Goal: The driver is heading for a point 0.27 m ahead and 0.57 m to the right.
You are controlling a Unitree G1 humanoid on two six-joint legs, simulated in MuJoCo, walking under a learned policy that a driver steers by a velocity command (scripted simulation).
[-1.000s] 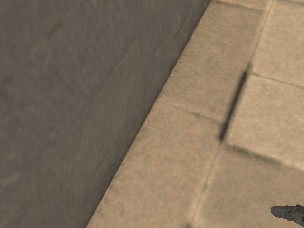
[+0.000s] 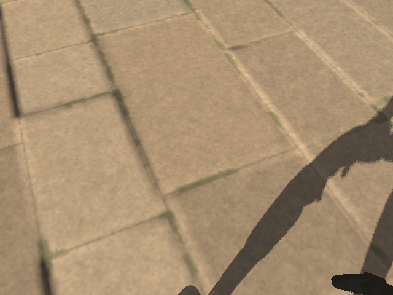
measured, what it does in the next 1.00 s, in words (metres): walks ahead, turning right: left foot, then right foot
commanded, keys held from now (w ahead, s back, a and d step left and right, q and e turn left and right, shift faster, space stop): w+shift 0.14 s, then w+e+shift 0.36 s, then e+shift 0.50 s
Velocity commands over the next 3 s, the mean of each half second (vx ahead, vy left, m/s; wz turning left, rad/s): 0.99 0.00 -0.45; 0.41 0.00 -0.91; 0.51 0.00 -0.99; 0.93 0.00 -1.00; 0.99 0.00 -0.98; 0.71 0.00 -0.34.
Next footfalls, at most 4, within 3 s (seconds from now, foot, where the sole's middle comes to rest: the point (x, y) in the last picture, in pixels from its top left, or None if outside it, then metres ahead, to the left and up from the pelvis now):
0.06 left None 0.30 0.10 -0.75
0.52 right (269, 219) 0.74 -0.17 -0.75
0.90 left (277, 143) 1.09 -0.22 -0.75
1.36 right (303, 195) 0.85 -0.30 -0.75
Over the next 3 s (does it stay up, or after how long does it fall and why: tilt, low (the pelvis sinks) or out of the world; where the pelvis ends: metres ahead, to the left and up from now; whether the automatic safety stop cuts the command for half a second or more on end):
stays up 0.64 -1.49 0.00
